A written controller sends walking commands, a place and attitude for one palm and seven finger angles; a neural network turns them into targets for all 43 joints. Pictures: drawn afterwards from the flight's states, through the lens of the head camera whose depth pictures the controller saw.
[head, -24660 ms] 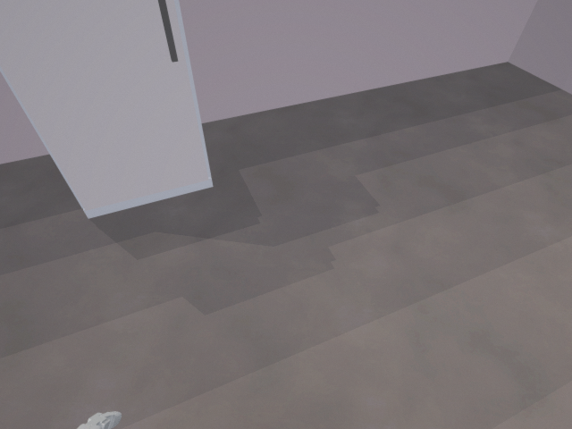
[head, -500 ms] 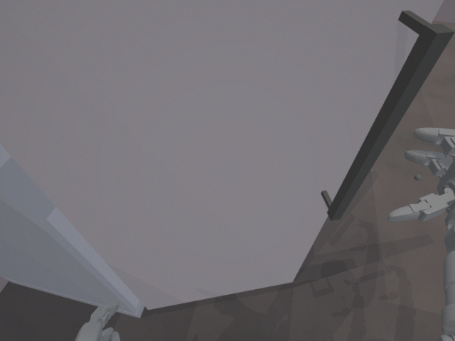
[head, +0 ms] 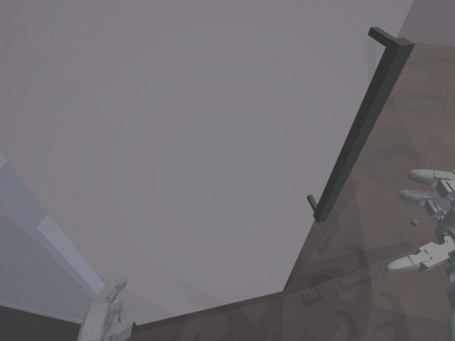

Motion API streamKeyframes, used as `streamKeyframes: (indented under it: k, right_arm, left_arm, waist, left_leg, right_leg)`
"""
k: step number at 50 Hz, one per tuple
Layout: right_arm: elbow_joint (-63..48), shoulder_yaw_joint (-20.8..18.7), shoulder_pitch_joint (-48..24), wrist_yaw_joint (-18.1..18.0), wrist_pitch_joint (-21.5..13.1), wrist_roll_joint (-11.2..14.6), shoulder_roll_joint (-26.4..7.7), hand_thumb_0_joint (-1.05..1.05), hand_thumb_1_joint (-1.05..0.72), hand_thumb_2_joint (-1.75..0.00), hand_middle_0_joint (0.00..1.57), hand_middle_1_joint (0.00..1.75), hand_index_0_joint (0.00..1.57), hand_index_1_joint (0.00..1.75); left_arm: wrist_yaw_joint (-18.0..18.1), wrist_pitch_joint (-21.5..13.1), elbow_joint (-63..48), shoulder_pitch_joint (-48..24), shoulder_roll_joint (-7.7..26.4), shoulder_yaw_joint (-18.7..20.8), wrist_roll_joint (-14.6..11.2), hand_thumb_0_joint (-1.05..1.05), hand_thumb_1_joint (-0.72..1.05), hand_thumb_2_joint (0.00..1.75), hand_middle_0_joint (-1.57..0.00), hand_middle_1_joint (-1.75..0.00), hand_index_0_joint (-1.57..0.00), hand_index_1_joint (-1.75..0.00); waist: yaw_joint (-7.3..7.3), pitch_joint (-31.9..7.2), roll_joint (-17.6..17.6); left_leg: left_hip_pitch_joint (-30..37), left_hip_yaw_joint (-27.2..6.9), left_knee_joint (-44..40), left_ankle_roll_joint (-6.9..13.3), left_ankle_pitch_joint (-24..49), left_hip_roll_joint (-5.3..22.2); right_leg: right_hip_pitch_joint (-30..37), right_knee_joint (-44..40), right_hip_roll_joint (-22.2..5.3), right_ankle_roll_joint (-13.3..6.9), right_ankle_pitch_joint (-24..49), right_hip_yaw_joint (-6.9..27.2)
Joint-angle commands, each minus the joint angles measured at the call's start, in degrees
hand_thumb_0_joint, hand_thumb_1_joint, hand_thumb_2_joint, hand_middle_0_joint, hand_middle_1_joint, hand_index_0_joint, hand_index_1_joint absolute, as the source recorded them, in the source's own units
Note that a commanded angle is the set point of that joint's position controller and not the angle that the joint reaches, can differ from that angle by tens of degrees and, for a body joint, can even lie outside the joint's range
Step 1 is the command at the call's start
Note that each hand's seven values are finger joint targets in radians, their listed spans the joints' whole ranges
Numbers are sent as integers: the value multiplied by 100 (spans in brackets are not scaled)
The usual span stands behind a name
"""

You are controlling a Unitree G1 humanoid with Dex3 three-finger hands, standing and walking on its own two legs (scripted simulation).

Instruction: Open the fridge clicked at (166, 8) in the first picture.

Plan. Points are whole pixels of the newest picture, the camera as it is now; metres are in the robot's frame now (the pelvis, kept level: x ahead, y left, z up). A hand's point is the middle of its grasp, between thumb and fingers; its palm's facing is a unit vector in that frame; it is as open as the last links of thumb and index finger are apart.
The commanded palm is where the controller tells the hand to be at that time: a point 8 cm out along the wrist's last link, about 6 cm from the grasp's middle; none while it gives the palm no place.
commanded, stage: slip the hand off the handle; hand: right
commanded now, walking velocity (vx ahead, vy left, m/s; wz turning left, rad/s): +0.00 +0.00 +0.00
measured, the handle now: (341, 147) +0.41 -0.18 +0.16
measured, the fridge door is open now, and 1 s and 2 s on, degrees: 66 66 66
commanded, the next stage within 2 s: draw the hand back to the body in 0.16 s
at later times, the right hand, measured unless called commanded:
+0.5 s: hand (428, 240) +0.24 -0.26 +0.14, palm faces +0.05 +1.00 -0.07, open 14.7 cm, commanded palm +0.20 -0.31 +0.15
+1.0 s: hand out of the picture +0.22 -0.28 +0.15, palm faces +0.44 +0.84 -0.30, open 13.5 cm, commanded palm +0.17 -0.31 +0.17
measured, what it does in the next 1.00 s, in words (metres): stands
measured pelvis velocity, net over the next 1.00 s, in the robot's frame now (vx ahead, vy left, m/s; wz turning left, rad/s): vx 0.00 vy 0.00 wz -0.01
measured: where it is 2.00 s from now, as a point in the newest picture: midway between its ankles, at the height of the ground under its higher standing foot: outside the picture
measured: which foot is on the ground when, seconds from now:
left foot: down 0.00-1.00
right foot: down 0.00-1.00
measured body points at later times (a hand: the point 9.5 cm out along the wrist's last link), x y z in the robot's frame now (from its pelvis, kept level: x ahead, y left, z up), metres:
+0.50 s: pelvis +0.00 +0.01 +0.01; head -0.03 +0.01 +0.46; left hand +0.18 +0.24 -0.05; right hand +0.23 -0.32 +0.15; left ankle -0.01 +0.14 -0.71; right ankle +0.04 -0.11 -0.71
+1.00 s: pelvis +0.00 +0.00 +0.02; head -0.02 +0.01 +0.46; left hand +0.20 +0.22 -0.05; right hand +0.19 -0.32 +0.17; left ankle -0.01 +0.14 -0.71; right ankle +0.04 -0.11 -0.71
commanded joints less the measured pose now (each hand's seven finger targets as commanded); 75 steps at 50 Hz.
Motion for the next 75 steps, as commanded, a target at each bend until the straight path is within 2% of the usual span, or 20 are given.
streamKeyframes:
  k: [1,4,7,10,14,15,17,20,24,32,39,40,41,42,46,47,50,54,59,75]
  right_arm:
    - [-1369,-674,-1106,51,-264,243,-1550,0,55,-20,25,115,25,115]
    - [-1895,-533,-804,90,-314,258,-1369,0,55,-20,25,115,25,115]
    - [-1844,-696,-749,110,-285,282,-1525,0,55,-20,25,115,25,115]
    - [-2211,-421,-659,186,-258,326,-1267,0,55,-20,25,115,25,115]
    - [-2023,-524,-945,188,-217,332,-1416,0,55,-20,25,115,25,115]
    - [-1546,-477,-1145,718,101,1237,-1019,0,55,-20,25,115,25,115]
    - [-1733,-781,-1268,1188,408,1389,-1510,0,55,-20,25,115,25,115]
    - [-1977,-771,-1043,1252,668,1096,-1693,0,55,-20,25,115,25,115]
    - [-2008,-1143,-65,1030,819,1234,-1540,0,55,-20,25,115,25,115]
    - [-2501,-985,-20,918,1089,1184,-1411,0,55,-20,25,115,25,115]
    - [-3074,-940,-190,891,972,1140,-1438,0,37,-29,24,104,24,104]
    - [-3633,-933,-443,-324,675,87,-1876,0,33,-31,24,102,24,102]
    - [-3249,-578,321,-842,692,11,-1092,0,30,-32,24,100,24,100]
    - [-3478,-381,553,-1163,660,-135,-824,0,26,-34,24,98,24,98]
    - [-4075,-399,997,-1833,480,-479,-903,0,12,-41,24,89,24,89]
    - [-4056,-446,1030,-1924,465,-531,-969,0,8,-43,23,87,23,87]
    - [-4063,-383,918,-2069,424,-619,-898,0,-3,-48,23,81,23,81]
    - [-4278,-385,981,-2143,393,-707,-909,0,-17,-55,22,73,22,73]
    - [-4381,-371,1418,-2127,418,-700,-806,0,-36,-64,22,62,22,62]
    - [-4750,-578,1945,-2107,387,-687,-819,0,-90,-90,20,30,20,30]
  left_arm:
    - [87,-374,-857,-477,801,282,-23,0,90,90,-20,-30,-20,-30]
    - [80,-458,-930,-549,739,261,-9,0,90,90,-20,-30,-20,-30]
    - [127,-496,-823,-544,777,246,-12,0,90,90,-20,-30,-20,-30]
    - [133,-613,-891,-598,732,222,-13,0,90,90,-20,-30,-20,-30]
    - [215,-681,-782,-582,769,211,-15,0,90,90,-20,-30,-20,-30]
    - [312,-803,-770,-688,845,129,-169,0,90,90,-20,-30,-20,-30]
    - [449,-972,-784,-804,856,78,-188,0,90,90,-20,-30,-20,-30]
    - [387,-1107,-837,-653,769,62,-142,0,90,90,-20,-30,-20,-30]
    - [216,-1182,-941,-671,761,101,-131,0,90,90,-20,-30,-20,-30]
    - [212,-1262,-945,-699,804,117,-157,0,90,90,-20,-30,-20,-30]
    - [277,-1447,-846,-723,772,86,-136,0,90,90,-20,-30,-20,-30]
    - [180,-1291,-737,-750,701,140,135,0,90,90,-20,-30,-20,-30]
    - [141,-1248,-716,-746,665,148,147,0,90,90,-20,-30,-20,-30]
    - [124,-1170,-688,-783,696,186,146,0,90,90,-20,-30,-20,-30]
    - [48,-909,-704,-810,623,201,175,0,90,90,-20,-30,-20,-30]
    - [65,-848,-663,-818,652,216,197,0,90,90,-20,-30,-20,-30]
    - [85,-730,-670,-858,591,233,199,0,90,90,-20,-30,-20,-30]
    - [86,-641,-677,-883,583,229,233,0,90,90,-20,-30,-20,-30]
    - [20,-526,-697,-926,560,233,249,0,90,90,-20,-30,-20,-30]
    - [10,-346,-785,-977,499,281,249,0,90,90,-20,-30,-20,-30]
  waist:
    - [-19,-790,-100]
    - [-66,-931,-401]
    - [-20,-560,-173]
    - [-6,-699,-473]
    - [38,-535,-301]
    - [156,-796,-319]
    - [-21,-984,-414]
    - [-93,-640,-435]
    - [-268,-525,-92]
    - [-175,-174,-197]
    - [-172,-401,-488]
    - [-359,146,-362]
    - [-218,339,-144]
    - [-282,215,-19]
    - [-280,-134,-514]
    - [-276,-102,-348]
    - [-221,16,-104]
    - [-282,-113,-376]
    - [-326,-10,-159]
    - [-347,236,-162]
  left_leg:
    - [-315,107,-706,179,673,-207]
    - [-234,95,-684,199,822,-199]
    - [-318,77,-768,187,652,-197]
    - [-334,84,-733,179,663,-181]
    - [-448,39,-817,157,340,-153]
    - [-60,-16,-1005,182,237,-85]
    - [249,-78,-1067,193,575,-63]
    - [139,26,-1047,188,831,-80]
    - [315,113,-1025,185,1077,-77]
    - [64,11,-1234,143,485,-62]
    - [183,59,-1195,157,618,-49]
    - [108,-150,-1588,195,487,16]
    - [32,-44,-1587,199,409,68]
    - [249,-29,-1590,220,497,89]
    - [546,-50,-1496,209,618,152]
    - [629,-43,-1537,213,662,150]
    - [653,-32,-1607,186,657,141]
    - [871,-14,-1596,208,995,149]
    - [1078,34,-1647,204,1300,150]
    - [1098,18,-1879,195,1288,151]
  right_leg:
    - [1056,-817,78,-39,457,241]
    - [1225,-772,100,-42,640,210]
    - [1060,-770,84,-52,431,234]
    - [1192,-762,115,-43,440,229]
    - [1055,-763,122,-43,137,249]
    - [1283,-895,98,-26,-105,297]
    - [1432,-897,105,-91,213,310]
    - [1446,-1013,98,-105,544,357]
    - [1300,-1038,86,-61,787,313]
    - [1283,-1081,61,-91,321,274]
    - [1607,-1143,62,-94,402,367]
    - [1341,-1251,86,-79,278,374]
    - [1399,-1351,24,-29,114,375]
    - [1476,-1415,9,-52,189,366]
    - [1770,-1550,-12,-35,240,246]
    - [1771,-1591,-30,-57,304,233]
    - [1884,-1665,-56,-72,379,222]
    - [2149,-1792,-63,-60,776,257]
    - [2193,-1849,-89,-40,1199,235]
    - [2317,-1908,-115,-41,1176,120]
